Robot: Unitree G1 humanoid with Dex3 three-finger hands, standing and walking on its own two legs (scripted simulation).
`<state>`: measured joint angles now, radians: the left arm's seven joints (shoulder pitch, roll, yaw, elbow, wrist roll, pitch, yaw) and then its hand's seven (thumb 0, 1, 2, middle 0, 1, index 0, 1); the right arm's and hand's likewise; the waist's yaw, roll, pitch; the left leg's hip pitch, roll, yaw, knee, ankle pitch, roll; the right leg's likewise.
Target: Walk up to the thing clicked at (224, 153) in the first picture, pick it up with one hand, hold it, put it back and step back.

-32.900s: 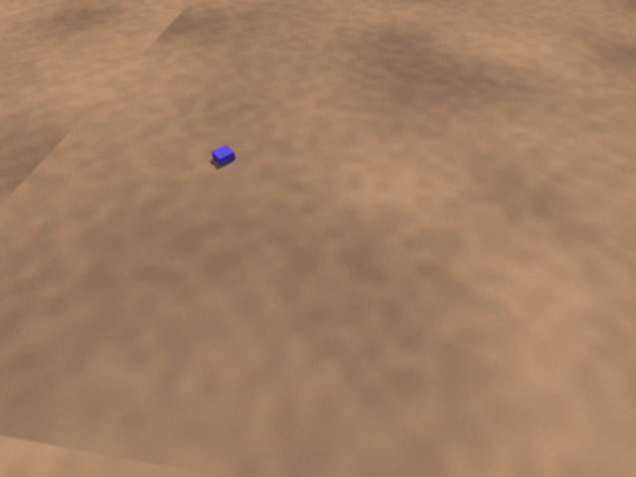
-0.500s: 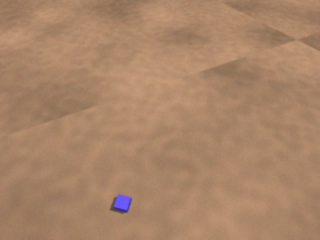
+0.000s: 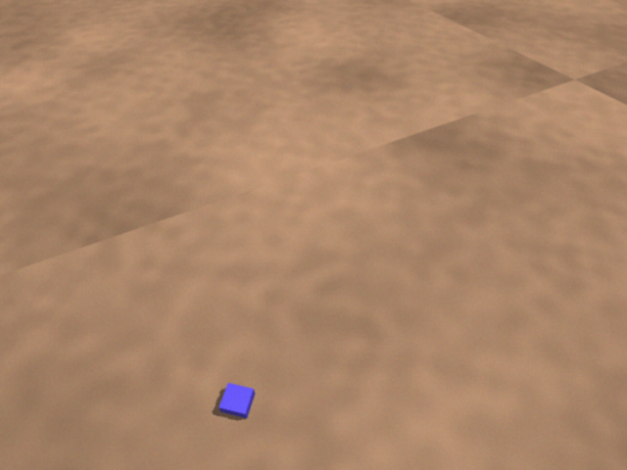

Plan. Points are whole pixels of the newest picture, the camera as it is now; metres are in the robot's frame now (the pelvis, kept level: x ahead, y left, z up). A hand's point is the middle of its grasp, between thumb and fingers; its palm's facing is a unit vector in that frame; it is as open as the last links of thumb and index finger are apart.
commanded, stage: stand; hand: left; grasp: from above
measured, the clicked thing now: (237, 400) +0.44 +0.26 -0.76
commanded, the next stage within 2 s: step back in 1.36 s
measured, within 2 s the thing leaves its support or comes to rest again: neither
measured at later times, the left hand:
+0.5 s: hand out of the picture +0.08 +0.24 -0.16, palm faces +0.02 -0.94 -0.34, open 7.4 cm
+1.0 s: hand out of the picture +0.10 +0.23 -0.16, palm faces +0.01 -0.94 -0.34, open 7.4 cm
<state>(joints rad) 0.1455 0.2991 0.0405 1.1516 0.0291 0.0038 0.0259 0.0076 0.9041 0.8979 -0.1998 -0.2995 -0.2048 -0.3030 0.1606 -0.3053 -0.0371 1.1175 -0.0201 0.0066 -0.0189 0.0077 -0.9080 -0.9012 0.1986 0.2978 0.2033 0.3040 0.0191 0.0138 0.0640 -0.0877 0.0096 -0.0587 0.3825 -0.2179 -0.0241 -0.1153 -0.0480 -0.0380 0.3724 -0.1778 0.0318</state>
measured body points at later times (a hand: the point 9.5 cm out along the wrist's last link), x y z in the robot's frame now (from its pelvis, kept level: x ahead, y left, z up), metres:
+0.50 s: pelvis +0.01 -0.01 +0.00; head +0.02 -0.01 +0.45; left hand +0.08 +0.28 -0.13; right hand +0.08 -0.30 -0.14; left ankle +0.00 +0.14 -0.74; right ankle +0.02 -0.14 -0.74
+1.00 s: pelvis +0.02 -0.01 +0.00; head +0.03 -0.02 +0.45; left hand +0.10 +0.28 -0.13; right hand +0.09 -0.31 -0.14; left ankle +0.00 +0.14 -0.74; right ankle +0.02 -0.14 -0.74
